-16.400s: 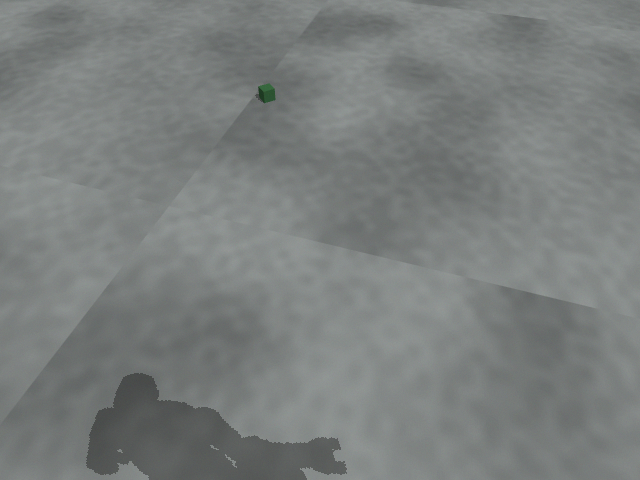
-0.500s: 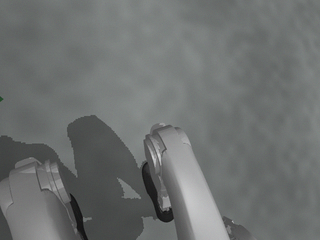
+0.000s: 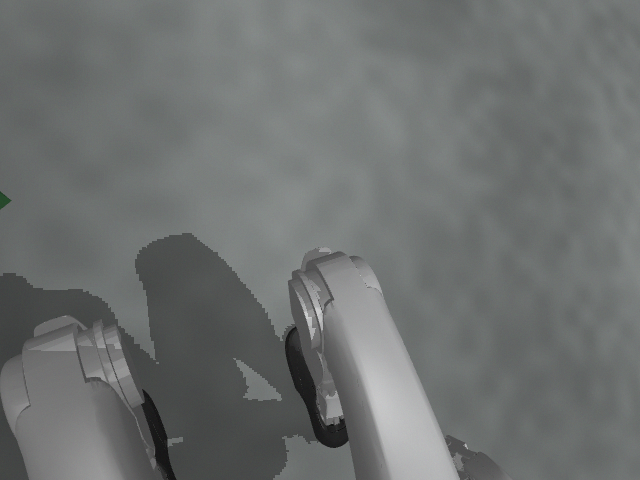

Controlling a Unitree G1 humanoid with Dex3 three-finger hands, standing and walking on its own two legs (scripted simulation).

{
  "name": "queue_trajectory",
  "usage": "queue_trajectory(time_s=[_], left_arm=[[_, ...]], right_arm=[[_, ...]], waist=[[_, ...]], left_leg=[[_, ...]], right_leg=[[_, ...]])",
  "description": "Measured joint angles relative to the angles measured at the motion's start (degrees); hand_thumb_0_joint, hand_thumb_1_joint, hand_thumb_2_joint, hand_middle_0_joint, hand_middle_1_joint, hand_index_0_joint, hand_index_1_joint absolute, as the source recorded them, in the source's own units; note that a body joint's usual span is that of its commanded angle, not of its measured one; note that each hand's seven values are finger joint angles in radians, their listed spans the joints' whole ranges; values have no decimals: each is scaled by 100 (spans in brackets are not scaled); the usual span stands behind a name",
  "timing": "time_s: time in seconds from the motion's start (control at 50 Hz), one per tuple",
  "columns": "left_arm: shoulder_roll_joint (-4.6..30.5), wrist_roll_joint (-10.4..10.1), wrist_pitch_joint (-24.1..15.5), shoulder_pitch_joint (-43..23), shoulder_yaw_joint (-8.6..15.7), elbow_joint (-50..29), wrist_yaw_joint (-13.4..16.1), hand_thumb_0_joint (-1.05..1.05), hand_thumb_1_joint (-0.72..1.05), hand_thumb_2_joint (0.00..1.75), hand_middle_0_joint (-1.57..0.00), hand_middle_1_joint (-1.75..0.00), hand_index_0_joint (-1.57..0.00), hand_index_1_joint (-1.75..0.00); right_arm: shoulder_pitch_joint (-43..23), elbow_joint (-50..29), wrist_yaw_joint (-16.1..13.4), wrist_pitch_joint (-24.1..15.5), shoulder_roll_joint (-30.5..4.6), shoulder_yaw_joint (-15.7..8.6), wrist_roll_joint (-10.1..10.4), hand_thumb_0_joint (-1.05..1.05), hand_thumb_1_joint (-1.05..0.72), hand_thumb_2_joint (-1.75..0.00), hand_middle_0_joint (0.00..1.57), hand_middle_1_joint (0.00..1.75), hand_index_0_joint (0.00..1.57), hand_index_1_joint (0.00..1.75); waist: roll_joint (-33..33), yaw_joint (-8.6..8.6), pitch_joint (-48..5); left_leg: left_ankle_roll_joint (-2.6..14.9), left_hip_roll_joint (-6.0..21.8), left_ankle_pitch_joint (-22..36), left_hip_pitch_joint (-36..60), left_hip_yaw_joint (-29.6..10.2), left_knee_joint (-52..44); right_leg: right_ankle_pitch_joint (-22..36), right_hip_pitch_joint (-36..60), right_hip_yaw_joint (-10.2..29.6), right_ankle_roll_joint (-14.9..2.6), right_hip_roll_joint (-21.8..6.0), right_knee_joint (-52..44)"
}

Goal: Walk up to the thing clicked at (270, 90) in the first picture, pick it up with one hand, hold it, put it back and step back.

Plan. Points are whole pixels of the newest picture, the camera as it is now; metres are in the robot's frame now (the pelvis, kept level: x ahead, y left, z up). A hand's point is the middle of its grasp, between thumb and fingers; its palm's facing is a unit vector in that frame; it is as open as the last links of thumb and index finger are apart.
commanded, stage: rise first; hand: left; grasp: from above
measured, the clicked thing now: out of the picture +0.51 +0.33 -0.29
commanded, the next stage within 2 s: approach in 0.38 s
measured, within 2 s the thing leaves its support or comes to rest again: neither
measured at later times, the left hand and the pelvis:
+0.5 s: hand out of the picture +0.47 +0.36 -0.15, palm faces -0.24 -0.31 -0.92, open 13.8 cm; pelvis +0.00 +0.00 +0.00, yaw +0 degrees
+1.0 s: hand out of the picture +0.53 +0.31 -0.14, palm faces -0.21 -0.30 -0.93, open 14.3 cm; pelvis +0.00 +0.00 +0.01, yaw -1 degrees
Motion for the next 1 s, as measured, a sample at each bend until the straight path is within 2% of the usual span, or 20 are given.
queue_trajectory(time_s=[0.16, 0.44, 0.6, 0.78, 0.86, 0.92, 1.0], left_arm=[[117, 14, -45, -48, 11, 172, -56, 0, -47, 89, -16, -103, -18, -101], [29, 18, -53, 51, 30, -38, -13, 0, -48, 90, -15, -104, -17, -102], [70, 6, -17, -6, 33, 135, -7, 0, -52, 94, -14, -102, -14, -102], [150, -31, 65, -675, -365, 570, 189, 0, -57, 99, -12, -102, -12, -103], [134, 51, 205, -903, -279, 474, 257, 0, -58, 100, -12, -102, -11, -104], [127, 114, 364, -938, -171, 259, 210, 0, -58, 100, -12, -102, -11, -104], [164, 154, 524, -871, -151, 217, 102, 1, -59, 101, -12, -101, -10, -103]], right_arm=[[-6, -12, -17, -19, -26, 28, -31, 0, -93, -91, 19, 29, 20, 30], [78, -8, 0, -6, -27, 29, -30, 0, -92, -91, 19, 29, 20, 30], [4, 1, 9, -22, -22, 16, -33, 0, -92, -91, 20, 29, 20, 30], [-62, 56, -51, -151, -43, 129, -148, 0, -92, -90, 19, 29, 20, 30], [-7, -11, -60, -120, -87, 221, -130, 0, -92, -90, 19, 29, 20, 30], [67, -107, -53, -34, -120, 257, -84, 0, -92, -90, 19, 29, 20, 30], [140, -189, -36, 96, -148, 284, -19, 0, -92, -90, 20, 29, 20, 30]], waist=[[7, -52, 89], [-12, -48, 65], [-14, -57, 38], [-144, -244, 236], [-146, -395, 237], [-94, -490, 193], [29, -547, 125]], left_leg=[[5, -7, 23, 14, 1, 11], [0, 3, 16, 13, -2, -27], [-10, 0, 17, 25, 3, -11], [-33, -7, 58, 35, -29, -12], [-45, 14, 30, 13, -69, -41], [-43, 44, -12, 9, -72, -68], [-28, 79, -64, 25, -68, -95]], right_leg=[[18, 17, 5, 25, 1, 11], [25, 9, -5, 12, 4, -32], [26, 5, 5, 23, 5, -2], [77, 11, -19, 31, 12, -12], [81, -9, -61, 14, 27, -72], [68, -25, -66, 25, 45, -112], [45, -24, -65, 55, 65, -152]])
